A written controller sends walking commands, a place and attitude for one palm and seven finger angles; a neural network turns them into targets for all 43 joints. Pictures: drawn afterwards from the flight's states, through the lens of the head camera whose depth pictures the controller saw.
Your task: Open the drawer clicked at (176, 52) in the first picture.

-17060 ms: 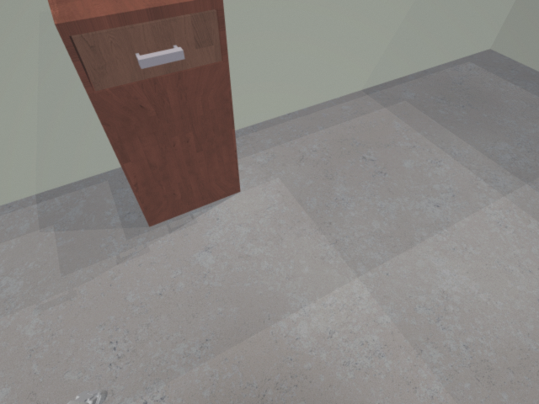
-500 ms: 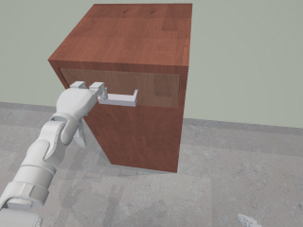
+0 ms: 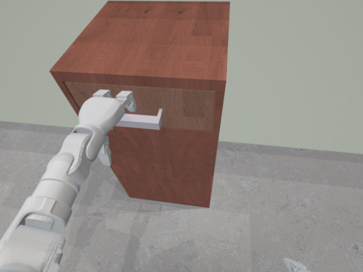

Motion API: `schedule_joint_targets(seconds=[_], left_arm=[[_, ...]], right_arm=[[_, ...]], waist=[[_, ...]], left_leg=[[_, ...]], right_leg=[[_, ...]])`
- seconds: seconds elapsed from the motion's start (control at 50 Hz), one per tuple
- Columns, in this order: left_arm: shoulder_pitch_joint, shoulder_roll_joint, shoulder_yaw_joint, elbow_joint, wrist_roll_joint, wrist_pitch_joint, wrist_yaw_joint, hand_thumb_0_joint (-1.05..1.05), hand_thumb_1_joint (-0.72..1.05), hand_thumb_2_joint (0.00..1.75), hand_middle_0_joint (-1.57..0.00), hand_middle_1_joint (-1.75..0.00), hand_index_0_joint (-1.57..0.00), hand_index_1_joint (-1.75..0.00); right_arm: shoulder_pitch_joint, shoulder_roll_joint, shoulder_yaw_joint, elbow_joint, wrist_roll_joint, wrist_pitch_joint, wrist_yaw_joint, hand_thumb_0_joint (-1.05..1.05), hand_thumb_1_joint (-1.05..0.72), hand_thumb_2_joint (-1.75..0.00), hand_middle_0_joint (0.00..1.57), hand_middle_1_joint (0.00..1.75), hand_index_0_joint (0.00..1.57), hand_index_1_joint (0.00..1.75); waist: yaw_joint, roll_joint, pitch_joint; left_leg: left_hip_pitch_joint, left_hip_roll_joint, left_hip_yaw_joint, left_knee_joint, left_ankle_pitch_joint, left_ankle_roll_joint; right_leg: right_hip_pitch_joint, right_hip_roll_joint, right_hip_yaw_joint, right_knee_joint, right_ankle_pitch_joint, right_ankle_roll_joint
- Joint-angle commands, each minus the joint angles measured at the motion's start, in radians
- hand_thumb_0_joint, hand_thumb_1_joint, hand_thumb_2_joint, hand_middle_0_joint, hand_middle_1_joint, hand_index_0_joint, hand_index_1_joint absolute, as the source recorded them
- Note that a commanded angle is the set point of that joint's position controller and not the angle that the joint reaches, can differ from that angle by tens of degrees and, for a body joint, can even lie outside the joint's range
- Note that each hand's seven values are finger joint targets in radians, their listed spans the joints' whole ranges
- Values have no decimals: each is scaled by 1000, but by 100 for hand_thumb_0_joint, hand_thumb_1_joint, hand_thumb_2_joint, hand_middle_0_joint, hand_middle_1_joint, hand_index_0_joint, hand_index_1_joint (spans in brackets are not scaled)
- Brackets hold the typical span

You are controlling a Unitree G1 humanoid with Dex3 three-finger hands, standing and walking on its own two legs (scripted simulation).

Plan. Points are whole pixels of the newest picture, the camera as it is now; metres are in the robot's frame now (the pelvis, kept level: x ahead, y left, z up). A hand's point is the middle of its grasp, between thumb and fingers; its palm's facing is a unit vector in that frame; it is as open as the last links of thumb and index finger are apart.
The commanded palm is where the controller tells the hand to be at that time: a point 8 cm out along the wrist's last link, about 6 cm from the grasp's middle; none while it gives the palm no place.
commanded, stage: move the hooked fingers above the handle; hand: left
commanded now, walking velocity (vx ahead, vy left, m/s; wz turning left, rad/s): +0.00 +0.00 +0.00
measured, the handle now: (139, 115) +0.52 +0.17 +0.01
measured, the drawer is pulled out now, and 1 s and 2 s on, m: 0.00 0.00 0.00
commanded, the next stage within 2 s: lower the fingers behind the handle in 1.08 s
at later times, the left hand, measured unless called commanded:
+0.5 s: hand (124, 116) +0.46 +0.18 +0.07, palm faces -0.04 -0.03 -1.00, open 13.8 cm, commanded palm +0.44 +0.20 +0.13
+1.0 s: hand (122, 114) +0.46 +0.19 +0.07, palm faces -0.03 -0.02 -1.00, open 13.8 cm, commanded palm +0.45 +0.20 +0.13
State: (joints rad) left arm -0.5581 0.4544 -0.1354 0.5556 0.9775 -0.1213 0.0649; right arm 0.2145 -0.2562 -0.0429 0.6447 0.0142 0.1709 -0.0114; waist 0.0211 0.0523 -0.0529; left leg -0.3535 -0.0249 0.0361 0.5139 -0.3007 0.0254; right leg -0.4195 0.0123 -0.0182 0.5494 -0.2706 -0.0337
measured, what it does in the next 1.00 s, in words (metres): stands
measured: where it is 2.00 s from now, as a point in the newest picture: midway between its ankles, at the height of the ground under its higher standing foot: outside the picture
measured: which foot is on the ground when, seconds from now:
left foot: down 0.00-1.00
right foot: down 0.00-1.00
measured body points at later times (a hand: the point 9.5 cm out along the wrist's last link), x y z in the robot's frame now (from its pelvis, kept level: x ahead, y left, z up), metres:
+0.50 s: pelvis -0.01 +0.00 -0.01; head +0.06 -0.01 +0.44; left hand +0.45 +0.18 +0.12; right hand +0.04 -0.27 -0.14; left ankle -0.03 +0.10 -0.73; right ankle +0.00 -0.10 -0.73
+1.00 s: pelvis -0.01 +0.01 -0.01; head +0.06 -0.01 +0.44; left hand +0.46 +0.19 +0.12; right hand +0.05 -0.26 -0.14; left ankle -0.03 +0.10 -0.73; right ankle +0.00 -0.10 -0.73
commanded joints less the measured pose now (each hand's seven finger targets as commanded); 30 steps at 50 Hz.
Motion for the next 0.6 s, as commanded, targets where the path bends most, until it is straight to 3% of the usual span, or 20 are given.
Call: schedule_joint_targets(seconds=[0.0, 0.02, 0.04, 0.08, 0.1, 0.16, 0.22, 0.26, 0.28, 0.34, 0.42, 0.44, 0.5, 0.54, 0.58], left_arm=[[-477, 187, 92, -125, 3, -11, 65, 0, -50, 30, -30, -120, -30, -120], [-487, 221, 120, -117, 10, -13, 74, 0, -50, 30, -30, -120, -30, -120], [-518, 219, 113, -129, 14, -16, 84, 0, -50, 30, -30, -120, -30, -120], [-530, 219, 119, -87, 18, -13, 103, 0, -50, 30, -30, -120, -30, -120], [-537, 248, 144, -75, 23, -13, 112, 0, -50, 30, -30, -120, -30, -120], [-542, 198, 105, -18, 25, 1, 123, 0, -50, 30, -30, -120, -30, -120], [-585, 212, 107, 49, 31, 16, 122, 0, -50, 30, -30, -120, -30, -120], [-610, 195, 84, 48, 35, 11, 118, 0, -50, 30, -30, -120, -30, -120], [-619, 214, 100, 53, 39, 6, 120, 0, -50, 30, -30, -120, -30, -120], [-666, 183, 69, 85, 32, -7, 118, 0, -50, 30, -30, -120, -30, -120], [-682, 265, 141, 106, 44, -23, 141, 0, -50, 30, -30, -120, -30, -120], [-679, 252, 131, 101, 44, -23, 147, 0, -50, 30, -30, -120, -30, -120], [-678, 273, 144, 152, 57, -1, 165, 0, -50, 30, -30, -120, -30, -120], [-659, 294, 162, 161, 58, 7, 166, 0, -50, 30, -30, -120, -30, -120], [-651, 261, 134, 166, 57, 14, 159, 0, -50, 30, -30, -120, -30, -120]], right_arm=[[31, -118, -45, -89, 1, -27, -3, 0, -90, -90, 20, 30, 20, 30], [34, -124, -46, -88, -1, -25, -5, 0, -90, -90, 20, 30, 20, 30], [39, -120, -46, -89, -3, -25, -4, 0, -90, -90, 20, 30, 20, 30], [46, -115, -49, -80, -5, -25, -5, 0, -90, -90, 20, 30, 20, 30], [51, -119, -49, -75, -6, -24, -6, 0, -90, -90, 20, 30, 20, 30], [61, -118, -51, -71, -4, -23, -2, 0, -90, -90, 20, 30, 20, 30], [79, -131, -51, -66, -4, -21, -6, 0, -90, -90, 20, 30, 20, 30], [89, -129, -55, -68, -5, -22, -6, 0, -90, -90, 20, 30, 20, 30], [98, -130, -58, -63, -6, -22, -8, 0, -90, -90, 20, 30, 20, 30], [119, -132, -58, -57, -7, -24, -9, 0, -90, -90, 20, 30, 20, 30], [139, -139, -60, -52, -12, -26, -12, 0, -90, -90, 20, 30, 20, 30], [140, -135, -61, -56, -12, -27, -11, 0, -90, -90, 20, 30, 20, 30], [143, -140, -59, -50, -9, -27, -11, 0, -90, -90, 20, 30, 20, 30], [150, -143, -60, -55, -8, -28, -12, 0, -90, -90, 20, 30, 20, 30], [149, -143, -63, -58, -7, -28, -13, 0, -90, -90, 20, 30, 20, 30]], waist=[[-29, -86, -340], [-24, -74, -354], [-23, -59, -396], [-27, -54, -399], [-26, -57, -410], [-40, -63, -386], [-58, -100, -375], [-60, -73, -406], [-61, -55, -417], [-83, -65, -402], [-69, -56, -430], [-63, -35, -454], [-74, -43, -401], [-61, -46, -440], [-69, -49, -434]], left_leg=[[83, -2, 0, 0, 384, 10], [78, -5, -3, 2, 395, 8], [85, -7, -4, 7, 401, 10], [79, -5, 0, 14, 406, 10], [72, -5, 0, 15, 407, 10], [55, -3, -1, 19, 404, 9], [23, -3, -2, 16, 365, 12], [33, -4, 1, 21, 365, 15], [41, -1, 1, 24, 369, 14], [21, -3, -6, 30, 349, 15], [0, -5, -8, 34, 346, 14], [2, -6, -3, 36, 351, 15], [-23, 1, 2, 30, 318, 13], [-28, 0, 4, 31, 340, 14], [-21, 2, 8, 32, 337, 15]], right_leg=[[179, -1, 29, -17, 360, -9], [185, 1, 30, -13, 360, -12], [196, -1, 34, -4, 370, -11], [196, -1, 34, -1, 383, -11], [202, 0, 37, 3, 390, -12], [179, 3, 29, 5, 386, -12], [176, 2, 30, -2, 360, -9], [175, 2, 36, 1, 365, -10], [168, 3, 35, 4, 362, -11], [147, 5, 36, 3, 345, -10], [161, 8, 37, 13, 332, -14], [169, 8, 40, 17, 342, -13], [136, 11, 34, 11, 310, -12], [170, 11, 39, 18, 336, -13], [160, 12, 37, 12, 335, -11]])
